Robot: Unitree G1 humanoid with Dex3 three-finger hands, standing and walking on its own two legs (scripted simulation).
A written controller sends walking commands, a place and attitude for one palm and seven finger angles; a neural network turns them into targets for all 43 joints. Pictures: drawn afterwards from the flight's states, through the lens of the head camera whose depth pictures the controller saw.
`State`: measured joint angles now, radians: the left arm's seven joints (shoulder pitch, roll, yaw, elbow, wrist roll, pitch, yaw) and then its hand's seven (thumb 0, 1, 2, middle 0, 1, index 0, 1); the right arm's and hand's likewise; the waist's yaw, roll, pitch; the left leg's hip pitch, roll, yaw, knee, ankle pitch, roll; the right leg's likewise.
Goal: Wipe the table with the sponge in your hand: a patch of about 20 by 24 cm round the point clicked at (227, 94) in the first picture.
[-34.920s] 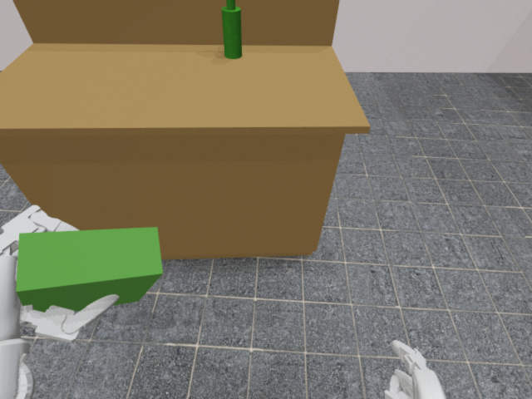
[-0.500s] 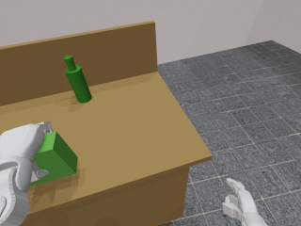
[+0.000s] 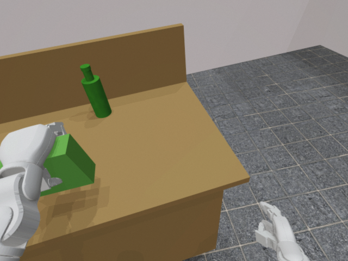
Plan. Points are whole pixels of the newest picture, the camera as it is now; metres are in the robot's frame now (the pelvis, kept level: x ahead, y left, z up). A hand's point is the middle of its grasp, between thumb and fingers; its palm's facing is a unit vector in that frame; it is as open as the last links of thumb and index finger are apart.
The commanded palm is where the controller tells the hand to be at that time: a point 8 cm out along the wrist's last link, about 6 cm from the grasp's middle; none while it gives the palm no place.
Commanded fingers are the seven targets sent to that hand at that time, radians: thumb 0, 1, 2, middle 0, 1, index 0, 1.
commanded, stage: lift the sponge slowly off the table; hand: left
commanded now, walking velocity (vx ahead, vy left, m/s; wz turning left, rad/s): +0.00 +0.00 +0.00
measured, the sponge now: (56, 172) +0.23 +0.32 +0.11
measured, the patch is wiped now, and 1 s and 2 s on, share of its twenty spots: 0.90 0.90 0.90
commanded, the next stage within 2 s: bring the sponge back beside the body in 0.34 s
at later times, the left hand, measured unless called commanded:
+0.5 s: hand (45, 159) +0.23 +0.31 +0.17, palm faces +0.10 -0.06 -0.99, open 9.6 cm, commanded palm +0.19 +0.31 +0.24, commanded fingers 0.00 0.10 1.30 -1.20 -1.60 -1.20 -1.60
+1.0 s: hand (51, 171) +0.21 +0.30 +0.15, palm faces +0.11 -0.09 -0.99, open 9.6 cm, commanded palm +0.17 +0.29 +0.23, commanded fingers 0.00 0.10 1.30 -1.20 -1.60 -1.20 -1.60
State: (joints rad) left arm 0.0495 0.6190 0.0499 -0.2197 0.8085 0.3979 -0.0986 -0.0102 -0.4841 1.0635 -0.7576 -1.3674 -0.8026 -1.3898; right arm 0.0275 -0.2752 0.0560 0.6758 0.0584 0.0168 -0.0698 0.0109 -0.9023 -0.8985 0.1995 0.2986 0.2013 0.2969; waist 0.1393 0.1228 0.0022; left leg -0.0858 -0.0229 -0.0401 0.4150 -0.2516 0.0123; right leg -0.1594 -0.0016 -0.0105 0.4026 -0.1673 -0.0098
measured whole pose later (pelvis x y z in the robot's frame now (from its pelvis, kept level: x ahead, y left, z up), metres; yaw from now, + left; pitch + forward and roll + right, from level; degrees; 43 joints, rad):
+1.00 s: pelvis +0.00 -0.01 +0.00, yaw +0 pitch -5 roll +0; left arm 0.14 0.61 0.03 -0.33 0.80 0.45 -0.12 -0.01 -0.48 1.06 -0.76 -1.37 -0.80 -1.39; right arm 0.02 -0.28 0.06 0.65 0.06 0.02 -0.07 0.01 -0.90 -0.90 0.20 0.30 0.20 0.30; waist 0.15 0.12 0.00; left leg -0.10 -0.01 -0.04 0.45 -0.27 0.00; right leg -0.18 0.01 -0.01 0.44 -0.18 -0.02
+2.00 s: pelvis -0.01 -0.01 +0.00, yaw -1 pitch -6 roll +0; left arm 0.25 0.55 0.00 -0.41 0.80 0.46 -0.05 -0.01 -0.48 1.06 -0.76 -1.37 -0.80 -1.39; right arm 0.03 -0.27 0.06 0.65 0.05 0.03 -0.05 0.01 -0.90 -0.90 0.20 0.30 0.20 0.30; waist 0.15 0.12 -0.01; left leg -0.07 0.00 -0.03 0.44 -0.27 -0.01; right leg -0.16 0.03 0.01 0.43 -0.17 -0.03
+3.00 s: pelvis -0.08 +0.01 -0.03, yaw +1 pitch +0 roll -1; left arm 0.35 0.38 0.38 -0.56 -0.04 -0.16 0.16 -0.02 -0.49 1.06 -0.76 -1.37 -0.81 -1.39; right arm 0.20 -0.21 0.03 0.58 0.01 -0.05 -0.07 0.01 -0.90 -0.90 0.20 0.30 0.20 0.30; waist 0.01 0.00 -0.03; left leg -0.47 -0.01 -0.01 0.77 -0.37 0.02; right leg -0.50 -0.01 -0.02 0.66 -0.17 0.01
